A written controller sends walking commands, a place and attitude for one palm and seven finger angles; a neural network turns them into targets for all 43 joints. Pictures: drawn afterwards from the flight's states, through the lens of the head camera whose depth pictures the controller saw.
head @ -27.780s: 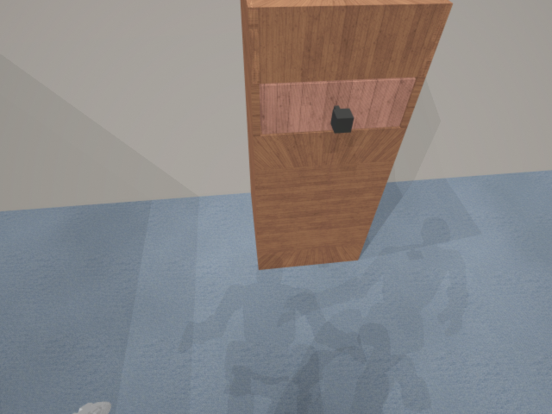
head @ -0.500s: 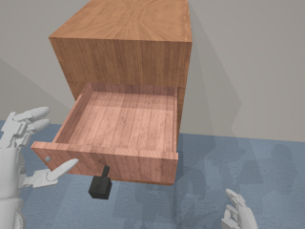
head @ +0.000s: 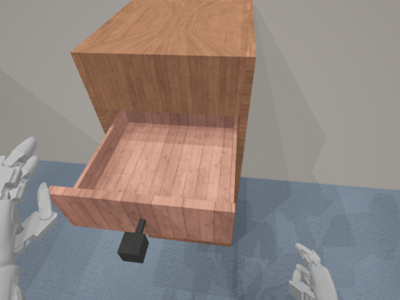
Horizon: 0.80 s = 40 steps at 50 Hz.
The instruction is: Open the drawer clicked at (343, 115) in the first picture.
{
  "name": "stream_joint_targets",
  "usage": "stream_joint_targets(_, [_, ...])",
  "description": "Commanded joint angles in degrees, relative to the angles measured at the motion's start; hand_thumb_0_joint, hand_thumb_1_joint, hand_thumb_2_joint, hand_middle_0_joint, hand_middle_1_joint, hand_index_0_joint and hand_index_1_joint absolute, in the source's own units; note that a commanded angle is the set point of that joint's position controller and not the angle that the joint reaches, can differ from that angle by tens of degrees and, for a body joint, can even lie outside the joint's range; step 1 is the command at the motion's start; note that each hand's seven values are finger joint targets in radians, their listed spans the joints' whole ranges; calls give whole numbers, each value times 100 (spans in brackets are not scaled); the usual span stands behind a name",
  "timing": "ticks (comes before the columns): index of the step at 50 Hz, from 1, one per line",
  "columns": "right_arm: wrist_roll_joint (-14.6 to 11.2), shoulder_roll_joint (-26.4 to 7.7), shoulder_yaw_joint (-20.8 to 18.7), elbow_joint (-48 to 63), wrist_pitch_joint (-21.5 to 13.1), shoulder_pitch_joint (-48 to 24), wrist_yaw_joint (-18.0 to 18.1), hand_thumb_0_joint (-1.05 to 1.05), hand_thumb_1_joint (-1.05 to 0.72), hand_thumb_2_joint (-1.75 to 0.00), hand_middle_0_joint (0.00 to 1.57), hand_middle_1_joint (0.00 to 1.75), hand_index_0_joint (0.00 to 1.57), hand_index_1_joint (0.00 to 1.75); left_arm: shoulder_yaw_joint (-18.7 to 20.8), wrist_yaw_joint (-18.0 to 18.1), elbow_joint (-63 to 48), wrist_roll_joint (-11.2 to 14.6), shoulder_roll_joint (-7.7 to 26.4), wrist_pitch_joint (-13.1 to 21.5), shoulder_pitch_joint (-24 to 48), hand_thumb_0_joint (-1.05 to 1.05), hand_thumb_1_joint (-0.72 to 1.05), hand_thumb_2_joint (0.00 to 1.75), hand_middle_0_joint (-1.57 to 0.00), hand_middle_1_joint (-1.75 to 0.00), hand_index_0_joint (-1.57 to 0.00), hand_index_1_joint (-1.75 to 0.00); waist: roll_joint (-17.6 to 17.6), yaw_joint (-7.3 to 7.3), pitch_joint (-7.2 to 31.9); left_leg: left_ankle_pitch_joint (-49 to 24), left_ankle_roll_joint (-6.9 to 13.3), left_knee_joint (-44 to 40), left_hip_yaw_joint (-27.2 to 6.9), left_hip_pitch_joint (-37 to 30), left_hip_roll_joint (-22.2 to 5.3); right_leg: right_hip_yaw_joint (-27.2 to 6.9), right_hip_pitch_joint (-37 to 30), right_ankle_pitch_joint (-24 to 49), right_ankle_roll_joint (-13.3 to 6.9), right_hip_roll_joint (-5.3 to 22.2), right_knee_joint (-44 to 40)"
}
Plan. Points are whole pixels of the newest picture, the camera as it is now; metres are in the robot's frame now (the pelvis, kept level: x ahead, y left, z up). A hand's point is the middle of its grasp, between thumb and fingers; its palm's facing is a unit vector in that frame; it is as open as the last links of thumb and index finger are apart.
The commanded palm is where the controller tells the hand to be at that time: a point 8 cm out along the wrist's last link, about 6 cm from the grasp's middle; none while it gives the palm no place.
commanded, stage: step back with the hand held close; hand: left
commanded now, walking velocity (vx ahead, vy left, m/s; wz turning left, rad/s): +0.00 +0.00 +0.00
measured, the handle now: (137, 237) +0.24 +0.17 +0.00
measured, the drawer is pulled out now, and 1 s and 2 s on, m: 0.29 0.29 0.29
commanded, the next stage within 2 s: stop stepping back and stand still in 1.24 s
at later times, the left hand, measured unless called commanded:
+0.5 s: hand (44, 237) +0.15 +0.24 +0.16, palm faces +0.33 -0.80 -0.50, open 7.4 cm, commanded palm +0.08 +0.28 +0.19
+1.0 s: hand out of the picture +0.07 +0.22 +0.18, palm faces +0.46 -0.78 -0.42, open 7.4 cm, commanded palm +0.01 +0.26 +0.19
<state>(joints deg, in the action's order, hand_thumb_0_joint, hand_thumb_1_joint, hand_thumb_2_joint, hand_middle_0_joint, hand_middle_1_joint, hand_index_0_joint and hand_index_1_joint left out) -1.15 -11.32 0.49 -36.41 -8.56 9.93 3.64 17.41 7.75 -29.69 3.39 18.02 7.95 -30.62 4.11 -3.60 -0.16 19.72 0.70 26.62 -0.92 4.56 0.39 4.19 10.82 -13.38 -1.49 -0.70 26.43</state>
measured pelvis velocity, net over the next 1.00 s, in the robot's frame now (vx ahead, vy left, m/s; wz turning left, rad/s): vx -0.13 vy -0.01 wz -0.01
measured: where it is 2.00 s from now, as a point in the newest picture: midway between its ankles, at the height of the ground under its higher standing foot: outside the picture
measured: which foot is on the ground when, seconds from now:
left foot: down 0.00-1.00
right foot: down 0.00-1.00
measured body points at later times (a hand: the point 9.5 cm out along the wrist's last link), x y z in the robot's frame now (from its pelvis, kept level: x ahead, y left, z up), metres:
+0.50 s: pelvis -0.05 +0.00 -0.01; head -0.02 +0.01 +0.44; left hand +0.13 +0.28 +0.19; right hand +0.11 -0.25 -0.08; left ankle -0.06 +0.11 -0.74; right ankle +0.01 -0.10 -0.74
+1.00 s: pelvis -0.13 -0.01 -0.03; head -0.12 -0.01 +0.42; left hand +0.04 +0.26 +0.20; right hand +0.03 -0.25 -0.11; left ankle -0.06 +0.11 -0.74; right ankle +0.01 -0.10 -0.74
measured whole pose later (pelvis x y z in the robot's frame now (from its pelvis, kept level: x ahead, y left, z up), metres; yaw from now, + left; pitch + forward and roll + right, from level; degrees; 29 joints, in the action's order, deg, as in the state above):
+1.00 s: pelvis -0.13 -0.01 -0.03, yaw +0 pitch -2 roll +1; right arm 2.0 -10.2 0.5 -34.9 -9.2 13.7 4.4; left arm 24.3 12.4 -36.8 1.1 22.7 13.9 -32.8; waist -1.7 1.4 -1.8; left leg 19.4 0.3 44.3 0.1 24.6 0.5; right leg 2.5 29.3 -11.3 -2.6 -1.0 40.0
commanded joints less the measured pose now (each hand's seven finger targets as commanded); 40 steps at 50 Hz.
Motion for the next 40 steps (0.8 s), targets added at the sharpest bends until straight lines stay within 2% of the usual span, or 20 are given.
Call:
stream_joint_targets(1, [-23,-573,-195,945,-313,-770,33,0,-90,-90,20,30,20,30,656,74,-1187,29,984,400,359,0,90,90,-20,-30,-20,-30,-4,59,363,-1783,-71,-397,10,552,-297,-191,-595,1120,-8,299,-329])
stream_joint_targets(5, [-13,-550,-197,953,-335,-756,31,0,-90,-90,20,30,20,30,684,92,-1224,27,1014,439,255,0,90,90,-20,-30,-20,-30,-31,30,473,-1764,-42,-378,38,527,-287,-194,-628,1145,4,318,-310])
stream_joint_targets(6, [-68,-682,-158,1155,-251,-344,4,0,-90,-90,20,30,20,30,1727,113,-1699,80,1930,816,1307,0,90,90,-20,-30,-20,-30,185,284,-155,-1096,92,-261,-86,917,-295,-803,-21,1243,-50,665,-610])
stream_joint_targets(7, [25,-583,-191,980,-182,-336,61,0,-90,-90,20,30,20,30,1520,116,-1319,-52,1604,873,876,0,90,90,-20,-30,-20,-30,-580,351,-109,-939,98,-149,-316,833,-320,-914,-12,1283,-84,756,-687])
stream_joint_targets(8, [21,-639,-228,1003,-137,-423,85,0,-90,-90,20,30,20,30,1176,66,-1020,-78,1201,849,399,0,90,90,-20,-30,-20,-30,-983,430,83,-948,141,48,-216,615,-300,-1041,126,1415,-85,883,-722])
stream_joint_targets(9, [10,-661,-260,1073,-100,-417,84,0,-90,-90,20,30,20,30,1003,48,-957,-111,1036,824,161,0,90,90,-20,-30,-20,-30,-1014,459,281,-1058,149,246,-164,534,-266,-1080,131,1587,-105,1003,-691])
stream_joint_targets(10, [24,-671,-271,1097,-49,-372,83,0,-90,-90,20,30,20,30,922,58,-955,-141,958,812,-15,0,90,90,-20,-30,-20,-30,-942,495,420,-1202,138,354,-167,583,-275,-1056,68,1719,-136,1090,-620])
stream_joint_targets(11, [29,-717,-304,1112,-31,-383,82,0,-90,-90,20,30,20,30,909,76,-1105,-145,935,837,-104,0,90,90,-20,-30,-20,-30,-459,494,543,-1465,128,351,-176,552,-312,-1031,86,1960,-197,1129,-482])
stream_joint_targets(13, [-19,-687,-324,1174,57,-395,46,0,-90,-90,20,30,20,30,1035,114,-1097,-126,1043,833,-463,0,90,90,-20,-30,-20,-30,-552,464,833,-1758,134,232,-233,677,-430,-875,-138,1964,-154,1072,-250])
stream_joint_targets(15, [-21,-696,-362,1270,124,-433,45,0,-90,-90,20,30,20,30,1119,140,-1333,-133,1141,855,-550,0,90,90,-20,-30,-20,-30,-563,466,870,-1978,144,155,-375,889,-535,-791,-202,2030,-124,973,-48])
stream_joint_targets(16, [-2,-713,-385,1242,126,-460,64,0,-90,-90,20,30,20,30,1235,180,-1429,-147,1266,864,-576,0,90,90,-20,-30,-20,-30,-273,460,895,-2106,142,71,-441,923,-612,-739,-168,2010,-124,923,65])
stream_joint_targets(20, [39,-682,-377,1392,97,-451,66,0,-90,-90,20,30,20,30,1366,236,-1892,-141,1394,951,-684,0,90,90,-20,-30,-20,-30,-49,392,874,-2336,139,-113,-667,1510,-774,-575,-384,1873,-60,690,495])
stream_joint_targets(21, [47,-701,-388,1359,73,-450,81,0,-90,-90,20,30,20,30,1427,273,-1982,-146,1486,945,-667,0,90,90,-20,-30,-20,-30,201,383,899,-2410,122,-87,-680,1534,-788,-589,-358,1846,-89,696,537])
stream_joint_targets(26, [171,-713,-402,1275,-81,-255,133,0,-90,-90,20,30,20,30,1381,399,-1947,-160,1362,989,-709,0,90,90,-20,-30,-20,-30,207,423,724,-1605,168,-31,-770,2094,-862,-675,-110,1001,-144,644,743])
stream_joint_targets(29, [208,-738,-399,1291,-141,-159,151,0,-90,-90,20,30,20,30,1286,416,-1772,-163,1210,1020,-620,0,90,90,-20,-30,-20,-30,17,481,581,-628,239,112,-791,2540,-801,-924,12,507,-172,699,713])
stream_joint_targets(33, [231,-782,-390,1234,-184,-44,153,0,-90,-90,20,30,20,30,1171,467,-1810,-189,1162,1008,-345,0,90,90,-20,-30,-20,-30,-378,542,461,489,223,549,-684,2303,-499,-1452,753,-571,-310,989,-73])
stream_joint_targets(35, [257,-799,-377,1201,-203,-19,163,0,-90,-90,20,30,20,30,1147,505,-1838,-235,1158,1009,-293,0,90,90,-20,-30,-20,-30,-428,550,408,863,240,621,-705,2085,-431,-1499,1102,-1132,-331,1037,-347])
stream_joint_targets(36, [286,-819,-385,1103,-204,-58,192,0,-90,-90,20,30,20,30,1239,558,-1801,-278,1302,985,-224,0,90,90,-20,-30,-20,-30,-264,551,370,821,254,494,-709,2022,-509,-1451,1253,-1303,-319,948,-338])
stream_joint_targets(38, [326,-787,-322,1150,-234,-122,215,0,-90,-90,20,30,20,30,1164,580,-1800,-296,1217,970,-91,0,90,90,-20,-30,-20,-30,-92,551,234,988,397,-3,-934,2573,-772,-1118,973,-1556,-132,620,186])
stream_joint_targets(40, [333,-758,-299,1147,-317,-135,221,0,-90,-90,20,30,20,30,1197,614,-1809,-280,1161,969,-127,0,90,90,-20,-30,-20,-30,362,509,243,656,532,-477,-1175,3235,-1112,-736,321,-950,0,246,1144])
